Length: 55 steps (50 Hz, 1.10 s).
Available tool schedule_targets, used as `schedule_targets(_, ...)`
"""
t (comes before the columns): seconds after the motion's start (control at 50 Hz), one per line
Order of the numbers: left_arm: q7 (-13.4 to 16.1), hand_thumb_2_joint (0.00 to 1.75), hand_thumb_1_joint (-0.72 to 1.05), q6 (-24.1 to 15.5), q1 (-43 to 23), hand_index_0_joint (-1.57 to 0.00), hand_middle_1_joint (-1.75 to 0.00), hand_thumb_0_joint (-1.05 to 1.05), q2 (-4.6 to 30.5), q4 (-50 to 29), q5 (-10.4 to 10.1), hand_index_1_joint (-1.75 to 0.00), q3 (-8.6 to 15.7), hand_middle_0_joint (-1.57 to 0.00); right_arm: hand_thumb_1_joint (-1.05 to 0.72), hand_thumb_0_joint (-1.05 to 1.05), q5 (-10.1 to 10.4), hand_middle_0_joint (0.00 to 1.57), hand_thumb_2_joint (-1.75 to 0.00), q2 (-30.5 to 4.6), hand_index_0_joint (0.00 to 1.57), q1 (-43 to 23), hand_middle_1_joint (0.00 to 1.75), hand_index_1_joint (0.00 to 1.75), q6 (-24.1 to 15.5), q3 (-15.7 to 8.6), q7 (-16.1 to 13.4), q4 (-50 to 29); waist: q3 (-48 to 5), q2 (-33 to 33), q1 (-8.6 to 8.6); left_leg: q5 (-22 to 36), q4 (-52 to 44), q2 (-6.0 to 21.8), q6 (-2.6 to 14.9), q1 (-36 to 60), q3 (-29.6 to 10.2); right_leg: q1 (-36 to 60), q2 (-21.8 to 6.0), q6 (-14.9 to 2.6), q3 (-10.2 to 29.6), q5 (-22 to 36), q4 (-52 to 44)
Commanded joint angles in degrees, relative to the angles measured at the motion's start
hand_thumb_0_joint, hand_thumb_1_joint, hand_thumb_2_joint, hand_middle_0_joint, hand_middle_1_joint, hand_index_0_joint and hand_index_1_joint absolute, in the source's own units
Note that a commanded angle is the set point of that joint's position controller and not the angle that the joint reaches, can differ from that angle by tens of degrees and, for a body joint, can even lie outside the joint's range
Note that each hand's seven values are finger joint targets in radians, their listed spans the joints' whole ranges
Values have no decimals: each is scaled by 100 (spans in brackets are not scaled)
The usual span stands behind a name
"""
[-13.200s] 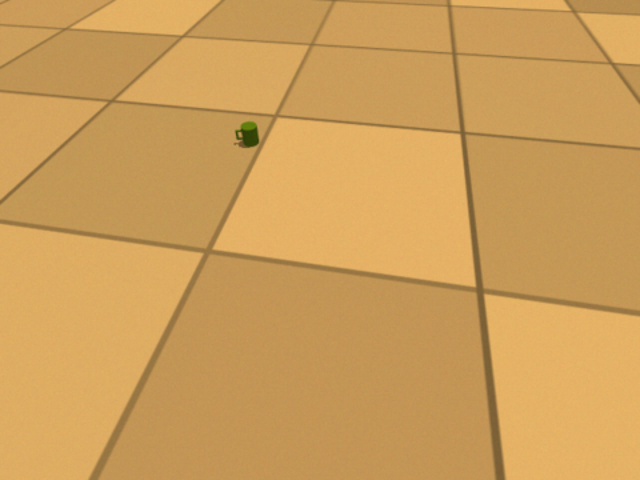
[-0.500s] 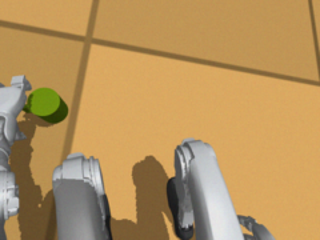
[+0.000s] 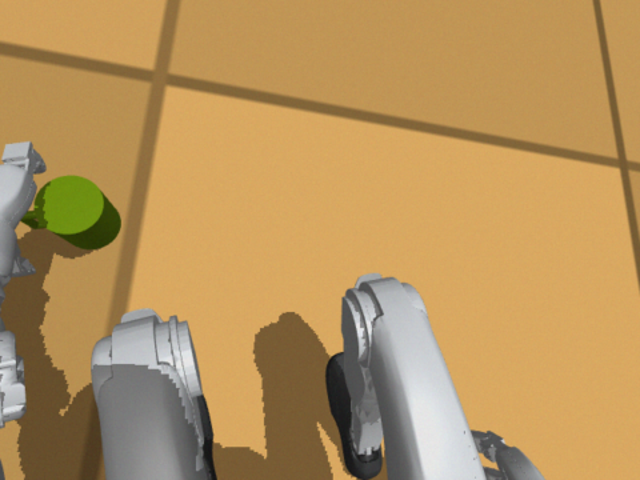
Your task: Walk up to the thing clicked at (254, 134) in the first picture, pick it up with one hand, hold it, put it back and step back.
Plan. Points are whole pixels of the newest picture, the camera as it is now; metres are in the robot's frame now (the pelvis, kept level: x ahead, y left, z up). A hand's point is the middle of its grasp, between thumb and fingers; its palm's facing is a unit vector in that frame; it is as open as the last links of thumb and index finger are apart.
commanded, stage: rise first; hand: left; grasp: from above
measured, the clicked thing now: (69, 216) +0.48 +0.32 -0.28
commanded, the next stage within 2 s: approach in 0.82 s
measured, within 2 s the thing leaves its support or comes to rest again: neither
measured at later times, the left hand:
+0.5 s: hand (9, 223) +0.44 +0.34 -0.15, palm faces -0.44 -0.08 -0.89, open 14.1 cm
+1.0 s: hand (13, 226) +0.44 +0.33 -0.16, palm faces -0.45 -0.08 -0.89, open 14.1 cm
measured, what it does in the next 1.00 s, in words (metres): stands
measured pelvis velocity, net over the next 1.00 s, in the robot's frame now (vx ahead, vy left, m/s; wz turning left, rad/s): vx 0.00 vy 0.00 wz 0.00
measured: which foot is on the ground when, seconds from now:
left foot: down 0.00-1.00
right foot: down 0.00-1.00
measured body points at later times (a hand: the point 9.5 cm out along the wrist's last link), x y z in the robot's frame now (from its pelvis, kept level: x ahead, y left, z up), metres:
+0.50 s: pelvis +0.00 +0.00 +0.00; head +0.23 +0.08 +0.38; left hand +0.46 +0.34 -0.10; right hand +0.07 -0.27 -0.10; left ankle +0.08 +0.14 -0.30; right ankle +0.10 -0.13 -0.30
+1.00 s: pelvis +0.00 +0.00 +0.00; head +0.23 +0.08 +0.38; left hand +0.45 +0.33 -0.11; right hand +0.07 -0.27 -0.10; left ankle +0.08 +0.14 -0.30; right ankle +0.10 -0.13 -0.30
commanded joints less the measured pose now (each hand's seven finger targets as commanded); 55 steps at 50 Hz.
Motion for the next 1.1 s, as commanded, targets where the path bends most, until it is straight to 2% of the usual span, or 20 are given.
schedule_targets(0.0,207,103,-57,-10,-1680,-7,-104,0,1587,-862,-82,-105,230,-7,-91,0,-12,20,-90,-1440,20,1127,30,30,-26,-466,-96,-62,-3860,1941,21,847,-1428,-119,149,3344,628,1427,163,-506,-635,1259,-1278)
schedule_targets(0.1,171,102,-57,2,-1546,-7,-104,0,1605,-968,-94,-105,254,-8,-91,0,2,20,-91,-1414,20,1128,30,30,5,-472,-97,-78,-4001,1906,85,903,-1388,-138,177,3300,704,1556,189,-502,-597,1320,-1356)
schedule_targets(0.14,122,103,-58,16,-1513,-7,-103,0,1424,-851,-135,-104,122,-8,-91,0,6,20,-90,-1415,20,1146,30,30,-10,-472,-87,-94,-3685,1763,-28,749,-1389,-125,188,3153,690,1484,187,-487,-605,1204,-1420)
schedule_targets(0.2,105,103,-58,-13,-1627,-7,-103,0,1649,-1075,-162,-104,243,-8,-91,0,17,20,-90,-1426,20,1147,30,30,-10,-493,-102,-92,-3871,1820,39,690,-1394,-136,190,3163,693,1556,179,-487,-591,1133,-1432)
schedule_targets(0.26,75,104,-58,-25,-1609,-7,-103,0,1428,-1035,-165,-105,103,-9,-91,0,19,20,-90,-1411,20,1140,30,30,-13,-494,-94,-82,-3818,1828,-20,635,-1454,-130,170,3235,643,1453,186,-504,-624,1091,-1411)
schedule_targets(0.3,92,103,-58,-47,-1655,-7,-103,0,1593,-1142,-147,-104,181,-8,-91,0,39,20,-90,-1419,20,1142,30,30,-2,-480,-108,-85,-3897,1900,29,762,-1428,-138,171,3263,675,1537,185,-498,-603,1200,-1421)
schedule_targets(0.36,81,104,-58,-40,-1651,-7,-102,0,1551,-994,-132,-104,167,-9,-91,0,20,20,-90,-1391,20,1216,30,30,-10,-450,-89,-72,-3792,1676,-65,850,-1347,-141,208,3057,705,1669,185,-467,-577,1315,-1462)
schedule_targets(0.44,75,104,-58,-25,-1544,-7,-103,0,1472,-877,-159,-104,113,-9,-91,0,26,20,-90,-1412,20,1161,30,30,-29,-458,-90,-91,-3654,1793,-11,635,-1494,-137,178,3139,659,1484,173,-501,-621,1073,-1463)
schedule_targets(0.52,82,103,-57,-11,-1602,-8,-102,0,1510,-1147,-148,-103,165,-9,-91,0,28,20,-90,-1410,20,1170,30,30,-11,-472,-97,-116,-3961,1839,40,817,-1479,-144,176,3281,699,1687,179,-491,-596,1250,-1492)
schedule_targets(0.58,61,104,-58,30,-1626,-8,-102,0,1509,-1037,-131,-103,129,-9,-91,0,48,20,-90,-1412,20,1162,30,30,0,-469,-94,-117,-3819,1789,-18,783,-1492,-147,187,3213,689,1618,184,-493,-590,1233,-1506)
schedule_targets(0.6,66,103,-57,35,-1639,-8,-102,0,1507,-1075,-160,-104,156,-9,-91,0,51,20,-90,-1422,20,1136,30,30,0,-479,-98,-118,-3846,1823,37,796,-1512,-142,175,3274,681,1573,164,-493,-590,1231,-1474)
schedule_targets(0.68,63,103,-57,-1,-1620,-8,-103,0,1390,-813,-130,-104,36,-9,-91,0,37,20,-90,-1411,20,1118,30,30,0,-443,-105,-113,-3658,1631,-84,696,-1463,-159,207,3033,686,1569,184,-477,-592,1160,-1546)
schedule_targets(0.72,71,103,-57,-33,-1663,-8,-103,0,1501,-806,-145,-104,78,-9,-91,0,33,20,-90,-1417,20,1092,30,30,-12,-429,-111,-105,-3630,1634,-32,595,-1495,-166,201,3031,665,1488,173,-495,-596,1038,-1504)
schedule_targets(0.76,97,103,-57,-69,-1764,-9,-101,0,1626,-872,-121,-103,146,-11,-91,0,21,20,-90,-1435,20,1115,30,30,-28,-419,-115,-116,-3731,1688,-38,631,-1448,-164,201,3101,688,1554,177,-485,-579,1068,-1542)
schedule_targets(0.8,124,101,-55,-92,-1709,-10,-101,0,1482,-948,-87,-102,82,-11,-91,0,-2,20,-90,-1396,20,1085,30,30,-28,-411,-119,-92,-3947,1854,-6,804,-1415,-160,168,3268,698,1590,187,-491,-593,1228,-1448)
schedule_targets(0.9,179,109,-61,-78,-1791,-7,-96,0,1396,-897,-84,-103,44,-13,-91,0,-9,20,-90,-1430,20,1114,30,30,-52,-452,-118,-88,-3836,1890,-78,681,-1487,-153,154,3306,645,1370,164,-501,-640,1120,-1428)
schedule_targets(0.94,204,106,-56,-47,-1845,-7,-104,0,1375,-889,-68,-105,16,-8,-90,0,0,20,-89,-1418,20,1131,30,30,-55,-442,-121,-74,-3858,1860,-84,725,-1453,-158,168,3274,680,1412,174,-500,-611,1174,-1471)
schedule_targets(0.98,233,106,-57,-17,-1902,-7,-105,0,1132,-740,-80,-106,-146,-8,-90,0,-18,20,-89,-1398,20,1176,30,30,-86,-419,-114,-31,-3699,1821,-194,737,-1425,-153,169,3202,682,1381,176,-498,-618,1209,-1457)
schedule_targets(1.04,280,105,-56,-14,-2516,-6,-103,0,874,-772,-124,-104,-393,-7,-90,0,-35,20,-89,-1416,20,1206,30,30,-132,-393,-136,26,-3694,1809,-441,593,-1365,-126,178,3134,632,1227,195,-490,-648,1115,-1491)
schedule_targets(1.08,369,103,-55,28,-2618,-7,-104,0,956,-534,-44,-104,-389,-7,-90,0,-60,20,-89,-1432,20,1252,30,30,-155,-337,-152,49,-3638,1875,-454,585,-1387,-144,161,3117,625,1204,192,-499,-670,1087,-1446)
